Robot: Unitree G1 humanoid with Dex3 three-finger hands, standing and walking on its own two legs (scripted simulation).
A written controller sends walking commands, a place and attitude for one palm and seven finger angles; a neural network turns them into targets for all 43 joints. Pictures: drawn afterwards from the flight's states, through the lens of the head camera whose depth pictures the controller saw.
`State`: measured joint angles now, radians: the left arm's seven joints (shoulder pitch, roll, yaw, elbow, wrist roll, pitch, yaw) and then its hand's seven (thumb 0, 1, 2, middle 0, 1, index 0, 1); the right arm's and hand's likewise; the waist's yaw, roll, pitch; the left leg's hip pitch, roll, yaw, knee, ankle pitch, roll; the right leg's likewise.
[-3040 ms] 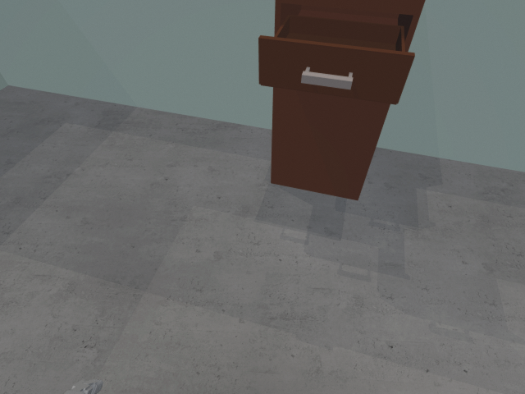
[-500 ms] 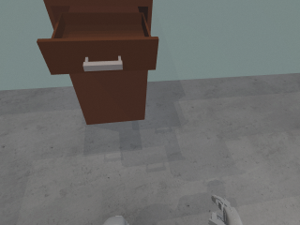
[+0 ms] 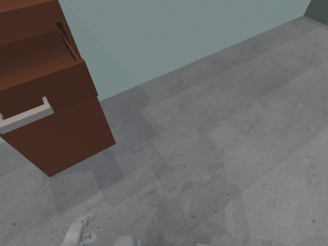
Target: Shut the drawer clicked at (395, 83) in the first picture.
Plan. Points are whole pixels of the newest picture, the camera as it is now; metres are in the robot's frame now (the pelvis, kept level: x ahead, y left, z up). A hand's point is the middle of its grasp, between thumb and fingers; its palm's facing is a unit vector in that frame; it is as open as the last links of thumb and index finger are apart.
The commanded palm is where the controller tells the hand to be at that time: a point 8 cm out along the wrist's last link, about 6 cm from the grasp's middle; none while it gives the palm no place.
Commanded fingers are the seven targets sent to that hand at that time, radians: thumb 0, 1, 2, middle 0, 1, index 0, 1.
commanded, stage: turn to face it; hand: left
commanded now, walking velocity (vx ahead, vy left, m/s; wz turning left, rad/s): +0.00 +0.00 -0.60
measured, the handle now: (24, 113) +0.45 +0.41 +0.05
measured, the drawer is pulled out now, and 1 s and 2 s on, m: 0.29 0.29 0.29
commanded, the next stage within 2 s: take the last steps up to it in 1.18 s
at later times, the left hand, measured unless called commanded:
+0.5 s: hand out of the picture +0.08 +0.25 -0.16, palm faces +0.07 -0.98 -0.18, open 7.4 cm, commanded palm none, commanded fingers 0.00 0.90 0.90 -0.20 -0.30 -0.20 -0.30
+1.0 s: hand out of the picture -0.02 +0.22 -0.14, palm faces +0.36 -0.89 -0.26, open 7.4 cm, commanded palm none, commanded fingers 0.00 0.90 0.90 -0.20 -0.30 -0.20 -0.30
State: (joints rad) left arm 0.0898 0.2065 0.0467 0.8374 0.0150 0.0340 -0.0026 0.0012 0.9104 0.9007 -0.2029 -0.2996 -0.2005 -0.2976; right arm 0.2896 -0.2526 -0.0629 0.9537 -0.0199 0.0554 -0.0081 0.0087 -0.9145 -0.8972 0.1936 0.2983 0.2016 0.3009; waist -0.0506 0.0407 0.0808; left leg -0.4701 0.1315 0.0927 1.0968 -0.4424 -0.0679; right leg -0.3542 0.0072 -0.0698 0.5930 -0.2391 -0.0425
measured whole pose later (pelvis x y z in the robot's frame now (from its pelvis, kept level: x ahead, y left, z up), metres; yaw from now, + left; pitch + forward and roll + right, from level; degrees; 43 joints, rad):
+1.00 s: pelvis -0.02 +0.01 +0.01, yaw +20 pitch +0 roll +2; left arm 0.24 0.20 0.03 0.89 0.02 0.01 0.02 0.00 0.91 0.90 -0.21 -0.30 -0.20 -0.30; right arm 0.17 -0.27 -0.09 0.94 -0.02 0.08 0.03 0.01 -0.92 -0.90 0.19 0.30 0.20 0.30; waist 0.01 0.00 0.06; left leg -0.45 0.02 0.01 1.03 -0.43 -0.06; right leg -0.21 -0.09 -0.15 0.50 -0.28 -0.01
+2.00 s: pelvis +0.09 +0.00 +0.02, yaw +27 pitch -1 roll +0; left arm 0.32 0.15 0.04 1.09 0.02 -0.06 0.02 0.00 0.94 0.90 -0.20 -0.30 -0.20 -0.30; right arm 0.32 -0.18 -0.07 1.09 -0.03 0.01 0.01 0.01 -0.92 -0.90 0.19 0.30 0.20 0.30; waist -0.03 0.04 0.01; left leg -0.54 0.11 0.06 1.07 -0.27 -0.01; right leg -0.07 0.05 -0.13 0.33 -0.25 -0.08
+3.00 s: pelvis +0.25 +0.09 -0.01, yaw +28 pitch +0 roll +0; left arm 0.15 0.20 0.06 0.96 0.03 0.04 0.04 0.00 0.91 0.90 -0.21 -0.30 -0.20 -0.30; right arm 0.20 -0.19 -0.07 0.98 -0.01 0.03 -0.01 0.00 -0.92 -0.90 0.19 0.30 0.20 0.30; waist 0.01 -0.03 0.08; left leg -0.26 0.01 0.04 0.62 -0.35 -0.02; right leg -0.42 -0.13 -0.05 0.60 -0.17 0.05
